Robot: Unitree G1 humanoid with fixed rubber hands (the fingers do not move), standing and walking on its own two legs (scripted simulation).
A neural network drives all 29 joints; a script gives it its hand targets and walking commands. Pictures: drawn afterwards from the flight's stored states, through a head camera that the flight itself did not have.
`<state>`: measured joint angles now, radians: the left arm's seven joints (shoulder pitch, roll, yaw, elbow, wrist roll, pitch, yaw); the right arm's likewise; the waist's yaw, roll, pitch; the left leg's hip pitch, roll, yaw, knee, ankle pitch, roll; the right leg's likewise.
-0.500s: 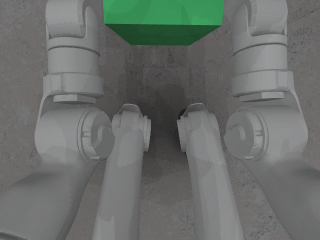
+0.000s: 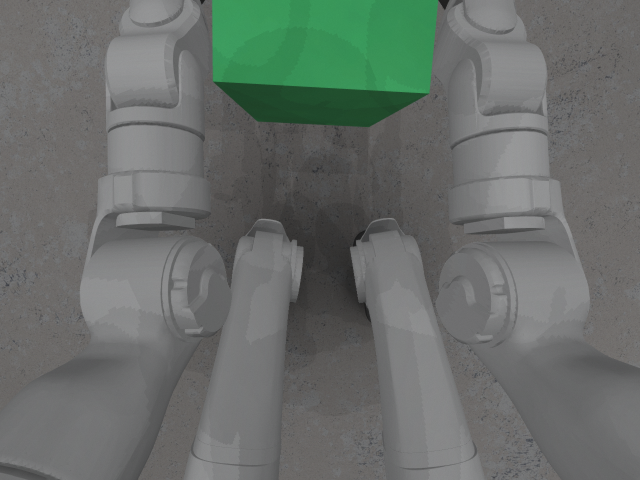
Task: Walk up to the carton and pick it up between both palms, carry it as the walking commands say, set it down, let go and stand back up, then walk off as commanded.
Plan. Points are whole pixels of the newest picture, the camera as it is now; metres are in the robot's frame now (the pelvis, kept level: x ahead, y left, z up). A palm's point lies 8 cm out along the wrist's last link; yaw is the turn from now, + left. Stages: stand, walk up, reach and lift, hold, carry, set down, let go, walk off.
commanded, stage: reach and lift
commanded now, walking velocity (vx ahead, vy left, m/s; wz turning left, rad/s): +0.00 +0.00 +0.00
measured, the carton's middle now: out of the picture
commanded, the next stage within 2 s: none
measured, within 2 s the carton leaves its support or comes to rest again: neither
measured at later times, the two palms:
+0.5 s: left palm out of the picture +0.52 +0.14 -0.01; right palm out of the picture +0.52 -0.10 -0.01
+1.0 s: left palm out of the picture +0.49 +0.14 +0.06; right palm out of the picture +0.49 -0.11 +0.06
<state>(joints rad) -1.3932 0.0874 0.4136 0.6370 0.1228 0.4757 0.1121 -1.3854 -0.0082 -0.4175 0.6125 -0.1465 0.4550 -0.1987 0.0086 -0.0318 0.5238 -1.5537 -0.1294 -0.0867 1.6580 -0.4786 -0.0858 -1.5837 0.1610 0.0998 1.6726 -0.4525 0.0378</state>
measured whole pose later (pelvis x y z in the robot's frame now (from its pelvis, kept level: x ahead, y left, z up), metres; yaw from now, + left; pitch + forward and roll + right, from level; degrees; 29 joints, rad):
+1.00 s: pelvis +0.01 +0.00 +0.12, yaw -1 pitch +10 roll +1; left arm -1.05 -0.02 0.35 0.52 0.13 0.44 0.12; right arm -1.05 0.09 -0.37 0.49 -0.15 0.43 -0.18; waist 0.03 -0.02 0.52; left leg -1.01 -0.11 -0.12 1.22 -0.38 -0.06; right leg -1.04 0.14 0.14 1.23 -0.36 0.02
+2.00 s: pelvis +0.11 +0.00 +0.22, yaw +0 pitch +0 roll +1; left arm -0.50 -0.19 0.38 0.61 0.29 0.50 0.07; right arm -0.49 0.23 -0.38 0.60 -0.27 0.48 -0.13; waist 0.02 -0.02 0.02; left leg -0.33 -0.08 -0.15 0.62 -0.29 -0.02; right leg -0.36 0.09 0.15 0.65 -0.28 -0.01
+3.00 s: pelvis +0.10 +0.01 +0.23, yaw -1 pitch -9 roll +1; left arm -0.50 -0.19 0.32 0.52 0.26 0.72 0.10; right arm -0.51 0.21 -0.32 0.53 -0.29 0.70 -0.10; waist -0.01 -0.01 0.04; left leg -0.13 -0.07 -0.14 0.52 -0.24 -0.02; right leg -0.16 0.07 0.15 0.56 -0.24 -0.01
